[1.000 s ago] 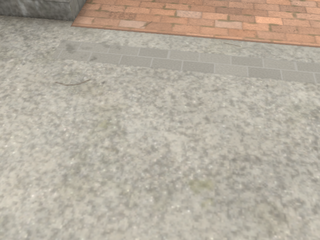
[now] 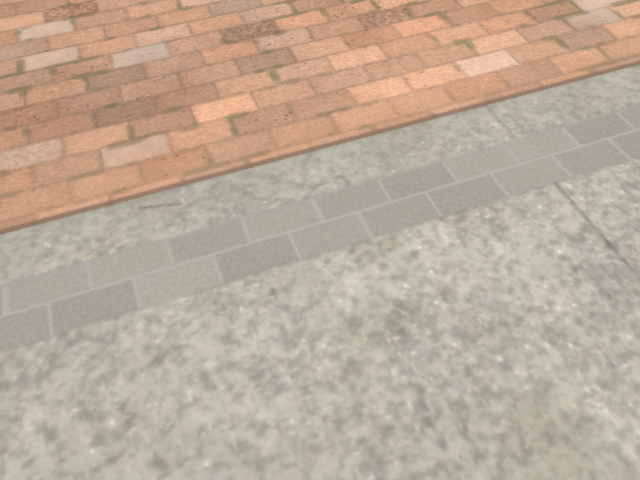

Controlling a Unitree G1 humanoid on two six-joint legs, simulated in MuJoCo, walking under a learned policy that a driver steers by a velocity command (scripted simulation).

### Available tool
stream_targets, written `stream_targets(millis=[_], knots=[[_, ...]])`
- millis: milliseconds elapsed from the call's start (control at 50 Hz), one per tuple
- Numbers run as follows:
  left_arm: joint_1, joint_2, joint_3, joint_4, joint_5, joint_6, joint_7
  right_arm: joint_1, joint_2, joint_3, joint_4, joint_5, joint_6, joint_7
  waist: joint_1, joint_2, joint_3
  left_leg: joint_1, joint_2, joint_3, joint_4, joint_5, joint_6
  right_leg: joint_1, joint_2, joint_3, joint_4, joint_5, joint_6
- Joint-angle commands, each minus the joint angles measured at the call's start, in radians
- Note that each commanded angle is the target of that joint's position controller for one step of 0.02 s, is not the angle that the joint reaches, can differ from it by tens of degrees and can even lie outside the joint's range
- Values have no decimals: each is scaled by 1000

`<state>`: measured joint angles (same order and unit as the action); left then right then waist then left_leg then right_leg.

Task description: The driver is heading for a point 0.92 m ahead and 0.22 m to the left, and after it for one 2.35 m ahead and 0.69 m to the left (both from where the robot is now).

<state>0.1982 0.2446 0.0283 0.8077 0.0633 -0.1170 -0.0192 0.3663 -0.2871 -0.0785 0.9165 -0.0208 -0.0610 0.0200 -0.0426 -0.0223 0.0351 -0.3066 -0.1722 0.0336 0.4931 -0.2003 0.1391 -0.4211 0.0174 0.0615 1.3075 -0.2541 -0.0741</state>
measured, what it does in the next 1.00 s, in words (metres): walks ahead, turning left: right foot, then left foot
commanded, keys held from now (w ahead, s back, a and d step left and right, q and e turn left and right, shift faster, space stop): w+q+shift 0.72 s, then w+shift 0.02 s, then w+e+shift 0.06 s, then e+shift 0.20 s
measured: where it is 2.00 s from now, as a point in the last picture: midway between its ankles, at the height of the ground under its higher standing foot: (156, 264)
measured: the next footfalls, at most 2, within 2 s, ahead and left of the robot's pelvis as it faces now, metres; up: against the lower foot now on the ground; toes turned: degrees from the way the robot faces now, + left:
right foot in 0.28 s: +0.49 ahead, -0.13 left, +0.00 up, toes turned +16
left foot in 0.74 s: +0.77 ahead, +0.22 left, +0.00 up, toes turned +43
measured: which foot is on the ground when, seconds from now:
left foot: down 0.00-0.30, up 0.32-0.72, down 0.74-1.00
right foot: up 0.00-0.26, down 0.28-0.74, up 0.76-1.00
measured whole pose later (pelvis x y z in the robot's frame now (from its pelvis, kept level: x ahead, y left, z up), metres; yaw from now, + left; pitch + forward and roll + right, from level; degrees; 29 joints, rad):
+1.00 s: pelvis +0.81 +0.23 +0.01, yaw +41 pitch +0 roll +1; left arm 0.20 0.25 0.02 0.74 -0.03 -0.08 0.00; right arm 0.34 -0.25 -0.03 0.82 -0.01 -0.09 -0.01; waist -0.03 -0.02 0.08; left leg -0.04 -0.14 0.11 0.34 -0.30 0.14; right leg -0.73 -0.09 0.04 0.96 -0.08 0.00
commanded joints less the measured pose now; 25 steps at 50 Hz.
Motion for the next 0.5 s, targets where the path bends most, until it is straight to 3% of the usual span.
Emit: stream_targets(millis=[20,60,100,140,200,240,260,280,300,320,340,360,380,400,420,460,500], knots=[[-14,59,-9,-121,25,12,-5,36,-61,-1,-38,12,-40,-6,73,8,24,73,285,-526,-320,-124,187,-245,-96,38,-106,-39,51],[-137,62,-24,-183,15,18,-11,59,-83,-4,-51,16,-49,-7,57,0,78,-25,272,-483,-378,-53,191,-248,-114,-6,-271,34,86],[-269,46,-43,-233,-7,14,-25,68,-92,-12,-68,16,-51,-6,22,22,106,-111,217,-411,-409,44,146,-135,-90,-50,-499,199,107],[-319,30,-51,-251,-21,14,-30,98,-114,-22,-70,28,-50,1,-16,51,78,-103,197,-383,-390,223,102,-10,-48,-79,-629,343,106],[-343,57,-44,-272,-28,13,-13,148,-130,-29,-65,36,-42,-1,-45,74,27,88,218,-398,-284,450,66,23,-14,-73,-749,350,93],[-259,110,-20,-255,-28,7,5,154,-154,-35,-64,30,-37,-10,-6,80,-59,190,221,-401,-99,680,27,154,27,-68,-818,229,73],[-131,144,-3,-225,-29,1,17,133,-186,-42,-68,29,-37,-9,66,79,-142,180,200,-385,77,728,8,311,28,-66,-838,184,59],[51,196,21,-187,-23,-6,36,84,-191,-45,-87,30,-42,-2,161,79,-234,41,163,-375,300,600,-6,551,-55,-2,-804,119,36],[287,279,52,-158,3,-3,59,48,-75,-17,-128,25,-54,-5,238,-48,-391,-116,120,-292,615,140,3,788,-315,236,-795,-214,6],[226,331,66,-152,20,5,48,148,1,11,-193,82,-45,-10,129,-371,-525,-386,60,-179,882,-294,-25,931,-548,776,-976,-433,-108],[138,222,62,-169,8,17,38,69,-71,7,-164,51,-22,-22,130,-191,-360,-497,162,-147,927,-182,-12,792,-475,722,-1019,-543,-97],[88,135,40,-167,-4,16,33,-22,-88,0,-168,26,-11,-12,136,-79,-223,-502,190,-128,879,-104,-18,657,-420,530,-1016,-386,-75],[85,107,34,-142,2,15,28,-63,-72,1,-176,15,-3,0,120,-6,-142,-479,217,-121,848,-82,-27,544,-385,401,-1035,-182,-65],[109,96,30,-111,-2,10,30,-106,-50,3,-194,-5,8,15,106,-6,-93,-472,243,-120,829,-82,-28,473,-346,291,-1050,-64,-51],[128,89,28,-82,-10,2,27,-103,-25,8,-210,-11,24,27,80,-58,-68,-467,259,-113,821,-87,-34,427,-335,219,-1059,-1,-41],[158,58,22,-37,-37,-14,13,-168,4,20,-256,-13,48,41,58,-73,-32,-517,286,-99,811,-69,-33,402,-319,93,-1082,150,-16],[147,65,23,-21,-44,-24,8,-238,2,30,-308,-18,54,55,36,-69,-6,-533,291,-72,771,23,-34,361,-301,-34,-1117,287,2]])
Over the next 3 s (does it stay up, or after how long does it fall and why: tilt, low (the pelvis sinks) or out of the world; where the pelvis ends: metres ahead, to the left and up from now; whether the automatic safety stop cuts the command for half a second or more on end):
stays up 1.08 0.47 0.00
